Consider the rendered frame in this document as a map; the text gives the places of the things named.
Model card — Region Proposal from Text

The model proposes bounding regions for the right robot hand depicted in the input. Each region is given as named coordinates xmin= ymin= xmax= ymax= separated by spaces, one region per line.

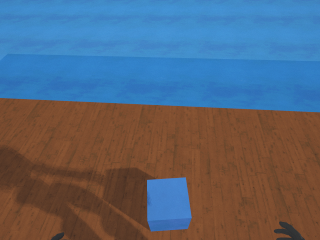
xmin=274 ymin=221 xmax=305 ymax=240

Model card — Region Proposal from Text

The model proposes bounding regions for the carton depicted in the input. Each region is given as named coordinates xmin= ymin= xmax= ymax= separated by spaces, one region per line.
xmin=147 ymin=177 xmax=192 ymax=232

